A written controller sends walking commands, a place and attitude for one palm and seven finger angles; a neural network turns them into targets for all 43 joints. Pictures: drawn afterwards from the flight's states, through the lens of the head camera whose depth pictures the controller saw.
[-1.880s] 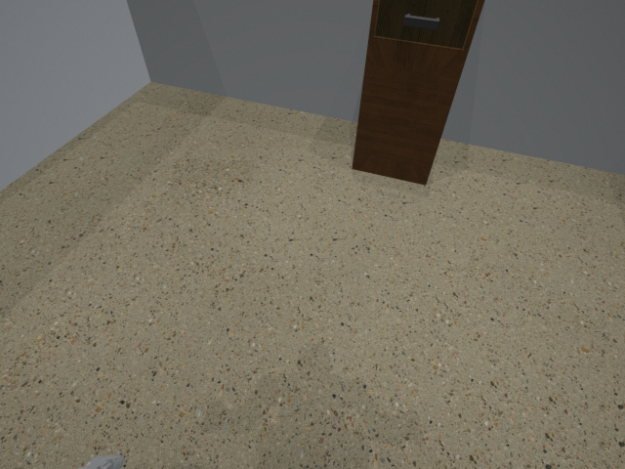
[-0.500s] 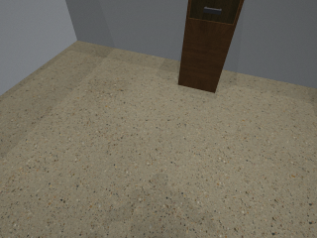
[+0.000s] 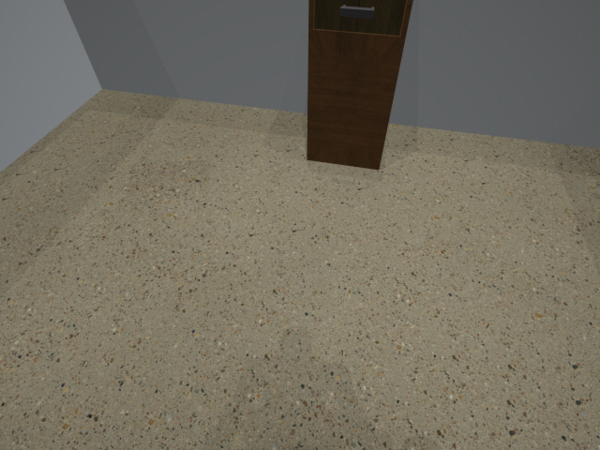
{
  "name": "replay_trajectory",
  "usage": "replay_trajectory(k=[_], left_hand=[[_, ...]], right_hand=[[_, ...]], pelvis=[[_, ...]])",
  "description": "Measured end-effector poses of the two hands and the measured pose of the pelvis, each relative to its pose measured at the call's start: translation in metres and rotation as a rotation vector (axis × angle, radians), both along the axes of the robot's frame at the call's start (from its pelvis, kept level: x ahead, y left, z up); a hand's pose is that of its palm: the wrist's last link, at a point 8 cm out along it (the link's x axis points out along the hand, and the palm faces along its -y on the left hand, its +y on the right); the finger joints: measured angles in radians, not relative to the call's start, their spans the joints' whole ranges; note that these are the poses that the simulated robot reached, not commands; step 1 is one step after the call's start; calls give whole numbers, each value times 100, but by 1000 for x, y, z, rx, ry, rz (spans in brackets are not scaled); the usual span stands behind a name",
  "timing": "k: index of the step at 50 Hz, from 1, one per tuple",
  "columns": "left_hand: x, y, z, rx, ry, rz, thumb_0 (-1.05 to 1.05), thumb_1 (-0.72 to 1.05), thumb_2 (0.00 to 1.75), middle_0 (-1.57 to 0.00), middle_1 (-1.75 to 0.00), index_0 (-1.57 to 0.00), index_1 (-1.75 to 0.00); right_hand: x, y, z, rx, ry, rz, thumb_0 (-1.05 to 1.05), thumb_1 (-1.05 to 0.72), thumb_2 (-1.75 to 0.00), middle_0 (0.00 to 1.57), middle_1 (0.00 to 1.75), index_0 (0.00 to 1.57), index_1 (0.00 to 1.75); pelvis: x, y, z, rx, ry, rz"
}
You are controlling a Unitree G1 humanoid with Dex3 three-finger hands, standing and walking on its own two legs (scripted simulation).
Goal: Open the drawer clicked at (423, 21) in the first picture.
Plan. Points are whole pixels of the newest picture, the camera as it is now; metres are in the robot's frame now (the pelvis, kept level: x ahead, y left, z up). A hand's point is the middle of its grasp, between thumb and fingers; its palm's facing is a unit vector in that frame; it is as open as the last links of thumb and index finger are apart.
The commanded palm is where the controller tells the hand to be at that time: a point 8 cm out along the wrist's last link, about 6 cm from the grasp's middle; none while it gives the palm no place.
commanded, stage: walk to a spot facing it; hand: left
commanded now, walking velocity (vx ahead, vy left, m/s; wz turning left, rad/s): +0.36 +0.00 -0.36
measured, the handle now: (357, 10) +1.58 -0.11 +0.01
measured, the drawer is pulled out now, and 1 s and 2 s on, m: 0.00 0.00 0.00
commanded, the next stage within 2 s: turn to face it in 1.56 s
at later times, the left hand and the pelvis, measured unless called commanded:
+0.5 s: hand (164, 417) +0.20 +0.24 -0.18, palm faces -0.11 -0.98 -0.17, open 7.3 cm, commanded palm none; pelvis +0.20 +0.05 +0.01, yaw -11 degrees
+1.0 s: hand (274, 241) +0.57 +0.10 -0.16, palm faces -0.34 -0.93 -0.17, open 7.3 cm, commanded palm none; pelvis +0.41 -0.03 +0.00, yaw -19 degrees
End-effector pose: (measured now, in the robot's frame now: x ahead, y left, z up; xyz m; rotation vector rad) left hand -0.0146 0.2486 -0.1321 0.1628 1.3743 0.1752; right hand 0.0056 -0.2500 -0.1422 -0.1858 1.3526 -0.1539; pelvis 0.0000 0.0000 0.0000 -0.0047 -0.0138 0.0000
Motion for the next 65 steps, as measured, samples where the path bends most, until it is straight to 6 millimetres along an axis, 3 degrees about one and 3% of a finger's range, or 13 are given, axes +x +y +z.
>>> replay_trajectory(k=[3, 6, 12, 18, 22, 30, 38, 44, 47, 50, 55, 60, 65], left_hand=[[1, -16, 2, -16, 3, 35, 0, 91, 90, -20, -30, -20, -30], [-3, -29, 8, -43, 70, 36, 0, 91, 90, -20, -30, -20, -30], [11, -30, 12, -85, 199, 18, 0, 91, 90, -20, -30, -21, -30], [68, 4, -9, -87, 233, 13, 0, 91, 90, -20, -30, -21, -30], [141, 32, -20, -66, 193, -59, 0, 91, 90, -20, -30, -20, -30], [347, 40, 4, -40, -108, -220, 0, 92, 90, -19, -30, -20, -30], [505, -21, 17, -70, -248, -391, 0, 92, 90, -19, -30, -20, -30], [589, -86, 4, -88, -312, -482, 0, 92, 90, -19, -30, -20, -30], [596, -98, 2, -95, -294, -459, 0, 91, 90, -20, -30, -20, -30], [590, -97, 3, -82, -221, -424, 0, 92, 90, -20, -30, -20, -30], [593, -72, 6, -29, -124, -383, -2, 95, 90, -20, -30, -21, -30], [598, -54, -5, -42, -28, -329, -1, 94, 90, -20, -30, -20, -30], [619, -41, -23, -63, 81, -312, 0, 92, 90, -20, -30, -20, -30]], right_hand=[[6, 2, 3, 10, 56, -4, 1, -91, -90, 20, 30, 20, 30], [35, 6, 11, 18, 23, -20, 1, -91, -90, 20, 30, 20, 30], [122, 24, 25, 32, -120, -45, 1, -91, -90, 20, 30, 20, 30], [218, 51, 22, 7, -241, -20, 1, -91, -90, 20, 30, 20, 30], [242, 64, 25, -18, -283, -74, 1, -91, -90, 20, 30, 20, 30], [210, 64, 36, -60, -126, -254, -2, -95, -90, 20, 30, 20, 30], [174, 76, 26, 1, 117, -402, 0, -92, -90, 20, 30, 20, 30], [178, 80, 7, 95, 275, -492, 1, -91, -90, 20, 30, 20, 30], [212, 66, 4, 105, 261, -499, 1, -91, -90, 20, 30, 20, 30], [269, 43, 7, 84, 164, -478, 1, -91, -90, 20, 30, 20, 30], [372, 7, 16, 37, -23, -427, 1, -92, -90, 20, 30, 20, 30], [454, -24, 28, -36, -115, -364, 2, -95, -90, 20, 30, 20, 30], [524, -32, 32, -101, -199, -338, 1, -93, -90, 20, 30, 20, 30]], pelvis=[[17, -2, 4, -4, 5, -11], [35, 0, 12, 3, 17, -34], [79, 12, 17, 4, 41, -78], [140, 38, 0, -15, 41, -119], [173, 50, -3, -5, 19, -173], [239, 54, 18, 8, 22, -238], [309, 33, 15, 12, 16, -292], [368, -7, -7, 10, 5, -323], [390, -20, -4, -3, -7, -331], [413, -28, 5, -14, -2, -340], [454, -35, 14, -22, 18, -348], [504, -32, 12, -39, 17, -350], [558, -25, 2, -30, 3, -382]])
